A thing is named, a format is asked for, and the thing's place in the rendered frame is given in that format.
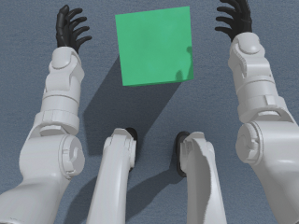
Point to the robot right hand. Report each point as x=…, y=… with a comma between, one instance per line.
x=241, y=21

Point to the carton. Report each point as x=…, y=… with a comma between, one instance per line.
x=155, y=46

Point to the left robot forearm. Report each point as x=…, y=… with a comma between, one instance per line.
x=60, y=102

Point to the robot left hand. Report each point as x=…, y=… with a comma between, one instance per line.
x=65, y=34

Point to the right robot forearm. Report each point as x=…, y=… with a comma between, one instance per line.
x=255, y=86

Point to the left robot upper arm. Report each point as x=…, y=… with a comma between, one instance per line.
x=48, y=164

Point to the right robot upper arm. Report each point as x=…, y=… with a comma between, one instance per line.
x=271, y=148

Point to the robot shin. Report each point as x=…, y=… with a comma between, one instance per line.
x=116, y=131
x=200, y=135

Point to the robot left shin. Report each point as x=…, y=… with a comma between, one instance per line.
x=116, y=131

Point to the robot right shin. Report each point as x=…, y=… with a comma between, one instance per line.
x=200, y=135

